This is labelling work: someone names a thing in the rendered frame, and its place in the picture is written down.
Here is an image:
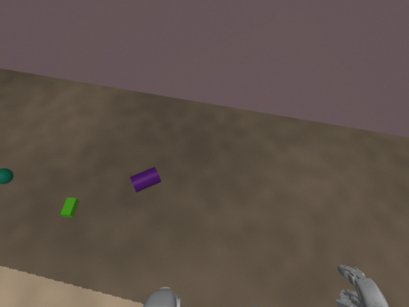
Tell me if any right robot hand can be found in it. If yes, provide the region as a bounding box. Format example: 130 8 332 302
336 265 389 307

